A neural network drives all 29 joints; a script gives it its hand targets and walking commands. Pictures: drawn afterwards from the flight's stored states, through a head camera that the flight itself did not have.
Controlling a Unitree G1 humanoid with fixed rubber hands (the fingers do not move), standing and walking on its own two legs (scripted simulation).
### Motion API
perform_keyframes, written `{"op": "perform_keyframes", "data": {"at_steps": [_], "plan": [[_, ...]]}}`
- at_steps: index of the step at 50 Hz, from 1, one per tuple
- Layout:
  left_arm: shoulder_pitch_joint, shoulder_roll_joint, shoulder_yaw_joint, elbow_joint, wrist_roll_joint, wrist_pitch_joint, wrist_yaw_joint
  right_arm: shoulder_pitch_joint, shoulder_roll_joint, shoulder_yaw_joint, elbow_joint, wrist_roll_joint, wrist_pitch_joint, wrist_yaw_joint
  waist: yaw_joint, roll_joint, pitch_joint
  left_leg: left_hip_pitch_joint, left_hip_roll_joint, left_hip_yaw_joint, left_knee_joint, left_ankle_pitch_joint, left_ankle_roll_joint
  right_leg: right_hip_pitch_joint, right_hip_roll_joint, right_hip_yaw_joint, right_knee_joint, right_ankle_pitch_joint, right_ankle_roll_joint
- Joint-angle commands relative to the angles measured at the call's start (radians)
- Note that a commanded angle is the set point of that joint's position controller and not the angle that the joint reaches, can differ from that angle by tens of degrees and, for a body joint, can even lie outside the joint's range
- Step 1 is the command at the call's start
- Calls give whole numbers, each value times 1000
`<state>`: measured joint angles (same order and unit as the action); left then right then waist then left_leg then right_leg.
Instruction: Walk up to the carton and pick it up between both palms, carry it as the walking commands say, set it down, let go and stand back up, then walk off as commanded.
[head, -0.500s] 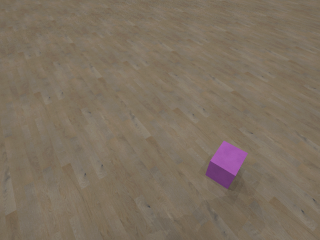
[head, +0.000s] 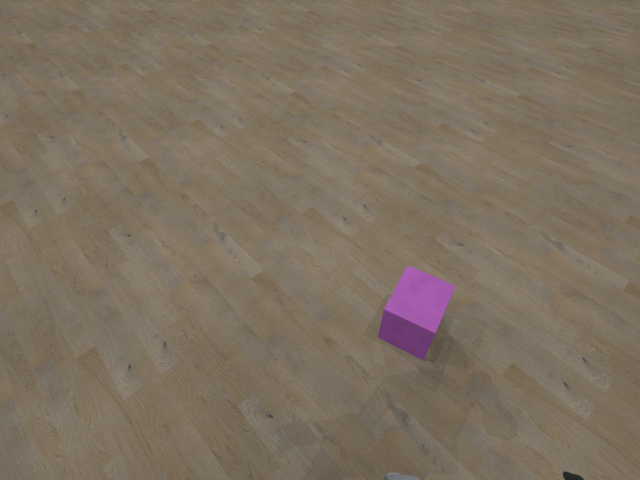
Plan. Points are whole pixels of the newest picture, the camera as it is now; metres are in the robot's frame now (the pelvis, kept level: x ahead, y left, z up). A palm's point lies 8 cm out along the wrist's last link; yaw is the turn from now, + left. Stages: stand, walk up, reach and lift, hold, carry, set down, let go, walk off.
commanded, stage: walk up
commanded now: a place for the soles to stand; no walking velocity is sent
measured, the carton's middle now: (415, 312) +0.73 -0.30 -0.67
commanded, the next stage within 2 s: none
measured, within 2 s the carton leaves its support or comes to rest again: neither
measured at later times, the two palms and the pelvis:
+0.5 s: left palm (174, 400) +0.27 +0.24 -0.12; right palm out of the picture +0.09 -0.37 -0.09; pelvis +0.14 -0.05 -0.01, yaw -14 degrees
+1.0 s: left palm (229, 287) +0.47 +0.18 -0.12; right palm (610, 438) +0.21 -0.40 -0.15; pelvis +0.27 -0.08 -0.04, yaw -21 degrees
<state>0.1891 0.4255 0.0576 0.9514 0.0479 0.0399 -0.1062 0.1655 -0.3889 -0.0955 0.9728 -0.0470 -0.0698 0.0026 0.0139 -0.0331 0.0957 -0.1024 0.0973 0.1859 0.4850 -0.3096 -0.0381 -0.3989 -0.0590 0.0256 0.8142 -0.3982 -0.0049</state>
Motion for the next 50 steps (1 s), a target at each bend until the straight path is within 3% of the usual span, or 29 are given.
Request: {"op": "perform_keyframes", "data": {"at_steps": [1, 2, 3, 4, 5, 7, 9, 13, 15, 16, 17, 18, 20, 24, 27, 30, 31, 32, 33, 34, 35, 37, 39, 42, 45, 47, 48, 49, 50], "plan": [[18, 182, 67, -127, -12, -35, -18, -126, -321, -76, -144, -1, -17, 4, 43, 186, -69, -128, 276, -127, -139, -156, 230, 111, -28, -46, -140, 28, -26], [97, 204, 79, -96, -9, -40, -13, -125, -290, -67, -150, -4, -9, 9, 76, 123, -95, -243, 202, -48, 11, -205, 197, 279, 17, -66, -192, 65, -40], [228, 265, 109, -58, -10, -48, 1, -118, -232, -48, -168, -9, 3, 12, 133, -54, -114, -394, 89, -9, 329, -197, 149, 438, 48, 49, -254, -24, -91], [286, 357, 133, -67, -12, -54, 24, -134, -149, -15, -211, -4, 5, 15, 157, -376, -75, -652, -91, -3, 658, -375, 104, 473, -122, 482, -510, -343, -184], [182, 372, 128, -127, -19, -63, 36, -108, -182, -12, -212, -6, 3, 14, 86, -263, -47, -655, -78, -170, 746, -321, 92, 353, -274, 813, -662, -427, -274], [132, 316, 112, -157, -46, -71, 45, -67, -240, -30, -186, 22, -6, 17, 40, -45, 16, -530, -14, -245, 656, -208, 100, 216, -217, 598, -590, -274, -270], [95, 280, 93, -172, -49, -81, 63, 27, -246, -32, -153, 40, -10, 22, -4, -110, 4, -421, 1, -239, 535, -185, 86, 125, -150, 408, -518, -188, -229], [51, 294, 92, -216, -21, -79, 57, 102, -289, -43, -128, 28, -11, 24, -16, -191, -24, -260, -36, -189, 370, -223, 73, -37, -200, 463, -496, -265, -273], [-10, 269, 76, -233, -24, -75, 57, 200, -273, -48, -118, 22, -21, 22, -89, -144, -23, -37, -71, -151, 207, -80, 92, -191, -137, 370, -435, -278, -214], [-15, 217, 57, -239, -23, -72, 59, 286, -287, -60, -102, 12, -29, 15, -139, -63, -39, 155, -58, -204, 133, -72, 103, -339, -66, 290, -296, -257, -154], [-9, 121, 36, -259, -31, -75, 65, 378, -386, -86, -101, -9, -39, 3, -197, 237, -32, 182, 156, -584, -159, -439, 137, -464, 116, 175, 56, -228, -79], [0, 152, 46, -253, -29, -76, 75, 266, -434, -84, -147, -16, -42, -3, -134, 191, 54, 46, 377, -914, -363, -689, 185, -509, 136, 143, 289, -106, -41], [52, 258, 67, -208, -29, -84, 70, 140, -382, -77, -180, 3, -47, -6, -58, 61, 110, -46, 361, -784, -335, -563, 236, -390, 35, 159, 318, -6, -23], [67, 202, 62, -175, -33, -113, 54, 142, -297, -49, -193, 15, -49, 9, -49, 179, 72, -41, 243, -403, -214, 18, 274, -258, -1, 66, 165, 32, -11], [12, 159, 47, -201, -36, -110, 35, 181, -309, -50, -198, 15, -44, 18, -62, 235, 85, -79, 217, -252, -187, 199, 275, -172, 0, -25, 36, 44, -15], [52, 160, 40, -184, -37, -124, 34, 185, -301, -45, -216, 17, -23, 28, -45, 249, -16, -107, 155, -121, -42, 303, 226, 57, 60, -126, -152, 98, -32], [118, 175, 50, -167, -35, -129, 43, 171, -285, -37, -233, 23, -16, 32, 0, 203, -69, -173, 137, -82, 71, 355, 205, 221, 103, -156, -213, 177, -44], [225, 215, 69, -142, -40, -134, 58, 185, -240, -21, -249, 23, -9, 34, 55, 79, -152, -276, 97, -46, 299, 388, 172, 434, 116, -108, -251, 157, -73], [348, 304, 106, -138, -39, -138, 82, 215, -180, -2, -274, 33, -9, 36, 117, -125, -235, -472, -2, -17, 601, 215, 116, 600, -69, 228, -342, -10, -159], [359, 395, 124, -172, -47, -143, 100, 239, -170, 10, -298, 35, -2, 36, 90, -227, -278, -621, -79, -119, 735, -233, 87, 651, -367, 746, -490, -36, -284], [279, 362, 108, -197, -58, -141, 106, 173, -260, -9, -281, 27, 13, 25, 77, -7, -199, -614, -9, -228, 787, -214, 95, 565, -370, 704, -449, 84, -317], [218, 302, 86, -220, -64, -148, 117, 189, -247, -19, -262, 38, 25, 22, 42, 52, -115, -584, 34, -270, 726, -149, 92, 362, -281, 462, -418, 195, -275], [114, 291, 72, -242, -53, -141, 122, 273, -255, -29, -215, 49, 26, 26, -17, -47, -81, -455, 46, -251, 627, -144, 67, 161, -222, 306, -394, 165, -262], [95, 286, 66, -250, -37, -132, 124, 298, -250, -29, -189, 34, 31, 23, -6, -140, -72, -388, 24, -183, 526, -174, 47, 50, -216, 266, -321, 353, -282], [20, 250, 33, -244, -42, -127, 126, 314, -221, -28, -157, 39, 29, 5, -43, -188, -81, -175, 5, -139, 342, -8, 54, -99, -167, 171, -234, 519, -227], [6, 196, 10, -233, -56, -109, 125, 294, -270, -42, -155, 21, 23, -4, -66, -75, -102, -89, 13, -213, 171, 96, 101, -167, -82, 118, -82, 317, -131], [15, 150, 1, -225, -67, -100, 125, 205, -327, -43, -186, 9, 18, -7, -34, 71, -79, -208, 145, -433, 39, 79, 146, -147, 9, 56, 32, 147, -70], [34, 160, 4, -205, -73, -89, 131, 114, -353, -39, -209, 20, 18, -3, -7, 91, -77, -346, 246, -539, -68, -39, 223, -30, 77, -13, 109, -14, -45], [66, 183, 14, -159, -65, -79, 133, 31, -351, -30, -210, 35, 25, -2, 16, 80, -52, -443, 277, -535, -43, -81, 290, 44, 76, -18, 146, -151, -43]]}}
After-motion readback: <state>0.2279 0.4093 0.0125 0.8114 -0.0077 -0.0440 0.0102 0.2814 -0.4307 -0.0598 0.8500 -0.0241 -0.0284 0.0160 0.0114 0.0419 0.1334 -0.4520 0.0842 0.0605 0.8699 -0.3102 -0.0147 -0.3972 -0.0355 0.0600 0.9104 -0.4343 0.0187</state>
